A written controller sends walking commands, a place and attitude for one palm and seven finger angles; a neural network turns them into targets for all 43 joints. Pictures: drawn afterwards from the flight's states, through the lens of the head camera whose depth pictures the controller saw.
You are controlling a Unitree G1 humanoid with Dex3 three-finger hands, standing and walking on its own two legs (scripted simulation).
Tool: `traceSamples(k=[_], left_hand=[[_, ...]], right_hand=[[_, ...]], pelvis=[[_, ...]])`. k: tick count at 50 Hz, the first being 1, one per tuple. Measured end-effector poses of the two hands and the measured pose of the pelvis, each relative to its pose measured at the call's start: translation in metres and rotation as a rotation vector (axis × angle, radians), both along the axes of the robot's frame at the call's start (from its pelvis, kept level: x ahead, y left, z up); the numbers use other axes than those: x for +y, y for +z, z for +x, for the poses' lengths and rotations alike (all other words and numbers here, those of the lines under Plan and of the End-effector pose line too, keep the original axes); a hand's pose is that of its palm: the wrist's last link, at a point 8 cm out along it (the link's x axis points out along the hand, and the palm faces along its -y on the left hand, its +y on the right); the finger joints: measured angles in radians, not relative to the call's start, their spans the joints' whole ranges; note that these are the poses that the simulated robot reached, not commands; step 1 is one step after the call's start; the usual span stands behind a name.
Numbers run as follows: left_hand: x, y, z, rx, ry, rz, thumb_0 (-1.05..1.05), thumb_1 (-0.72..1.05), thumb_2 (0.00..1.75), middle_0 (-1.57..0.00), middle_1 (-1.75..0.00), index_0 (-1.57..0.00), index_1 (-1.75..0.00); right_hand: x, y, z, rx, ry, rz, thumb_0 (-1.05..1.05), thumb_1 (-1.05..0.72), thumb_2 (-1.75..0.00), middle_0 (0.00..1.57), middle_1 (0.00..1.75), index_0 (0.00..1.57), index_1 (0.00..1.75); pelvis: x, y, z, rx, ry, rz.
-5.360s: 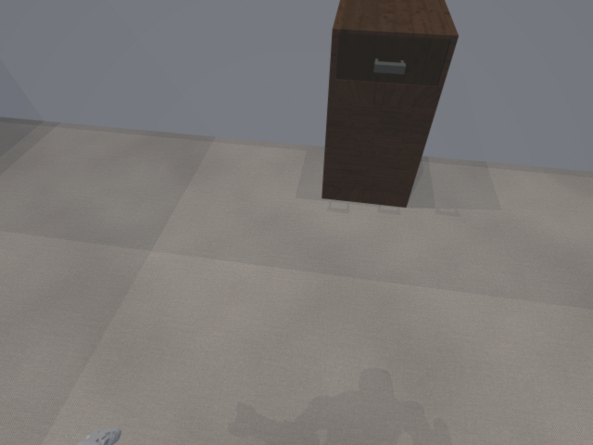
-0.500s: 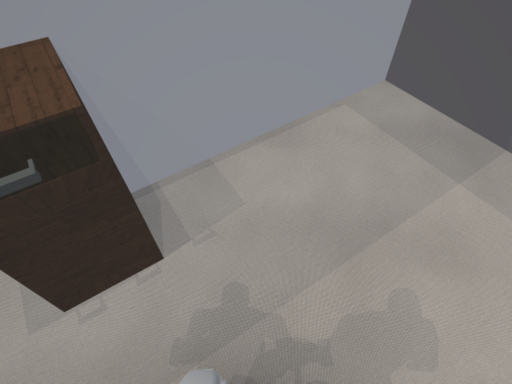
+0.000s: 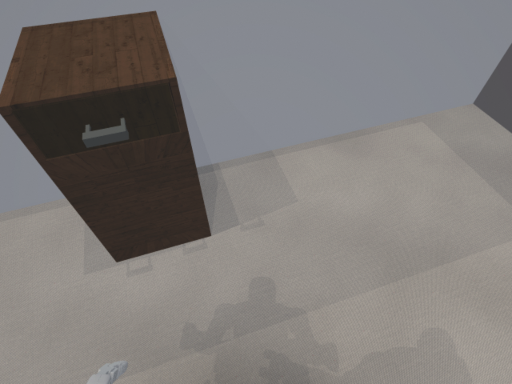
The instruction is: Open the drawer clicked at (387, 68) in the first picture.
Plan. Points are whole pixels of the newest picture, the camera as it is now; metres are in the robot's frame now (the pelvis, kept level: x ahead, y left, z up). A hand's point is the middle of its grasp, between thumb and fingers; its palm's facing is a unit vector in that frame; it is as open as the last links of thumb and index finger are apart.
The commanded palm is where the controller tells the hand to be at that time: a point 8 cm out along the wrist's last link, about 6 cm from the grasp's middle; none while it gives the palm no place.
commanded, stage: turn to face it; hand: left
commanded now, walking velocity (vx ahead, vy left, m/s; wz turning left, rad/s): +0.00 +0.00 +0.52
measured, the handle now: (106, 130) +0.71 +0.42 -0.06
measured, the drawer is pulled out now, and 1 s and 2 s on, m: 0.00 0.00 0.00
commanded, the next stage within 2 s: take the last steps up to it in 0.38 s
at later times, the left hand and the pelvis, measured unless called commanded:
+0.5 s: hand out of the picture -0.06 +0.22 -0.19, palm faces +0.29 -0.93 -0.24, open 7.4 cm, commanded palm none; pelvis -0.04 +0.01 -0.01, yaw +14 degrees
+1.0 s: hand out of the picture -0.01 +0.18 -0.16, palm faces +0.36 -0.91 -0.22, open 7.3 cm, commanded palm none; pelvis +0.01 -0.01 +0.00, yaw +18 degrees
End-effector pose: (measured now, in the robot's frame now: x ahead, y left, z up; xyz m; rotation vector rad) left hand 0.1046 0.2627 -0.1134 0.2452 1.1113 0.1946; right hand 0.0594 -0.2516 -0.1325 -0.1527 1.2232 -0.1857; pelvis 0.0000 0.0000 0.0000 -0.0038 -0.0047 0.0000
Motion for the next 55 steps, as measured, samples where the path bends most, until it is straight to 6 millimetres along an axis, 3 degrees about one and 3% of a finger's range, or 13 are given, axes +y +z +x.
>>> traceSamples(k=[5,14,18,24,29,33,36,43,47,50,55], left_hand=[[-0.023,0.008,-0.011,-0.070,0.025,0.020,0.01,0.91,0.90,-0.20,-0.30,-0.20,-0.30],[-0.037,0.005,-0.075,-0.009,0.141,-0.019,0.01,0.90,0.90,-0.21,-0.30,-0.20,-0.30],[-0.029,-0.007,-0.113,0.045,0.203,-0.045,0.01,0.90,0.90,-0.21,-0.30,-0.20,-0.30],[0.000,-0.038,-0.179,0.159,0.314,-0.081,0.01,0.90,0.90,-0.21,-0.30,-0.20,-0.30],[0.012,-0.034,-0.212,0.243,0.353,-0.091,0.01,0.91,0.90,-0.20,-0.30,-0.20,-0.30],[0.011,-0.024,-0.217,0.235,0.352,-0.103,0.01,0.91,0.90,-0.20,-0.30,-0.20,-0.30],[0.006,-0.020,-0.210,0.222,0.344,-0.110,0.01,0.91,0.90,-0.20,-0.30,-0.20,-0.30],[-0.017,-0.014,-0.161,0.159,0.307,-0.116,0.01,0.91,0.90,-0.20,-0.30,-0.20,-0.30],[-0.033,-0.018,-0.134,0.096,0.317,-0.096,0.01,0.91,0.90,-0.20,-0.30,-0.20,-0.30],[-0.043,-0.014,-0.135,0.087,0.370,-0.092,0.00,0.93,0.90,-0.20,-0.30,-0.20,-0.30],[-0.067,-0.012,-0.152,0.208,0.409,-0.135,0.00,0.92,0.90,-0.20,-0.30,-0.20,-0.30]], right_hand=[[-0.021,-0.018,-0.008,0.033,0.026,0.021,0.01,-0.90,-0.90,0.20,0.30,0.20,0.30],[-0.028,-0.005,0.003,0.057,0.126,0.006,0.01,-0.91,-0.90,0.20,0.30,0.20,0.30],[-0.013,0.000,0.017,0.055,0.190,-0.017,0.01,-0.91,-0.90,0.20,0.30,0.20,0.30],[0.027,0.006,0.042,-0.031,0.290,-0.057,0.01,-0.91,-0.90,0.20,0.30,0.20,0.30],[0.056,0.018,0.040,-0.061,0.327,-0.048,0.00,-0.91,-0.90,0.20,0.30,0.20,0.30],[0.069,0.019,0.028,-0.050,0.329,-0.016,0.00,-0.91,-0.90,0.20,0.30,0.20,0.30],[0.065,0.015,0.016,-0.026,0.302,-0.010,0.00,-0.92,-0.90,0.21,0.30,0.20,0.30],[0.037,-0.005,-0.025,0.131,0.243,0.013,0.00,-0.92,-0.90,0.20,0.30,0.20,0.30],[0.018,-0.023,-0.038,0.236,0.230,0.027,0.00,-0.91,-0.90,0.20,0.30,0.20,0.30],[0.012,-0.020,-0.027,0.281,0.249,0.033,0.01,-0.91,-0.90,0.20,0.30,0.20,0.30],[0.017,-0.011,0.025,0.211,0.260,0.037,0.01,-0.91,-0.90,0.20,0.30,0.20,0.30]], pelvis=[[-0.018,-0.007,-0.009,-0.011,0.068,0.006],[-0.023,0.003,-0.020,-0.030,0.171,0.035],[-0.015,0.002,-0.027,-0.022,0.204,0.031],[0.009,-0.010,-0.040,-0.013,0.242,0.012],[0.018,0.000,-0.045,-0.019,0.252,-0.003],[0.023,0.008,-0.043,-0.017,0.265,-0.010],[0.023,0.010,-0.039,-0.015,0.274,-0.005],[0.011,0.007,-0.019,-0.012,0.286,0.020],[-0.002,-0.003,0.000,-0.020,0.302,0.023],[-0.007,0.001,0.015,-0.024,0.311,0.022],[-0.005,0.010,0.041,-0.017,0.323,0.018]])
